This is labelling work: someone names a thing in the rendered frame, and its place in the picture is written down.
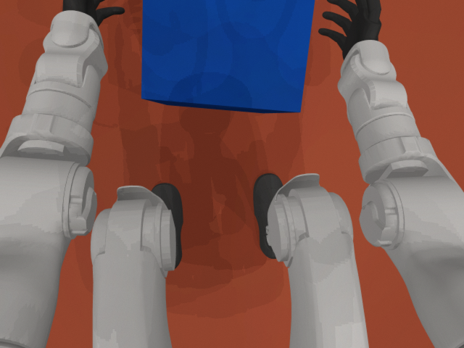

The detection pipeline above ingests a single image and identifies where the left robot forearm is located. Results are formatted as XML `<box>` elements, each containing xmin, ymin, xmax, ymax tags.
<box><xmin>0</xmin><ymin>10</ymin><xmax>108</xmax><ymax>167</ymax></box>

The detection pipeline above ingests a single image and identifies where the robot right hand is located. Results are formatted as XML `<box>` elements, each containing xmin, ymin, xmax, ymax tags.
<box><xmin>318</xmin><ymin>0</ymin><xmax>381</xmax><ymax>59</ymax></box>

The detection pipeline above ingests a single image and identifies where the left robot foot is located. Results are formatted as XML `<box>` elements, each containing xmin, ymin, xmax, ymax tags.
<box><xmin>152</xmin><ymin>183</ymin><xmax>183</xmax><ymax>269</ymax></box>

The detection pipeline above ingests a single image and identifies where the right robot upper arm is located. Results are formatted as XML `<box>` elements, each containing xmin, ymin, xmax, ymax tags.
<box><xmin>359</xmin><ymin>175</ymin><xmax>464</xmax><ymax>348</ymax></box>

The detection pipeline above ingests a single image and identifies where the robot right shin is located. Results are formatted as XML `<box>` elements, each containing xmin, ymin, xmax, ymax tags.
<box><xmin>266</xmin><ymin>173</ymin><xmax>353</xmax><ymax>253</ymax></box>

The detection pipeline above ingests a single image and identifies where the carton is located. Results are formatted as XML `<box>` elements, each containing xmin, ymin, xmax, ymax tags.
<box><xmin>141</xmin><ymin>0</ymin><xmax>315</xmax><ymax>113</ymax></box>

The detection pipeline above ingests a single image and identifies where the right robot forearm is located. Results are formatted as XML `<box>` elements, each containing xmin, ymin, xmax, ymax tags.
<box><xmin>338</xmin><ymin>40</ymin><xmax>464</xmax><ymax>194</ymax></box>

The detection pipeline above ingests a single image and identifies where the left robot upper arm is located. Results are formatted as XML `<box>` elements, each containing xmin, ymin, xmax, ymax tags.
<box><xmin>0</xmin><ymin>157</ymin><xmax>97</xmax><ymax>348</ymax></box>

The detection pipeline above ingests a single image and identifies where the robot left hand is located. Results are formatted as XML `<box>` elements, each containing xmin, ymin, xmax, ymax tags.
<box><xmin>62</xmin><ymin>0</ymin><xmax>125</xmax><ymax>27</ymax></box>

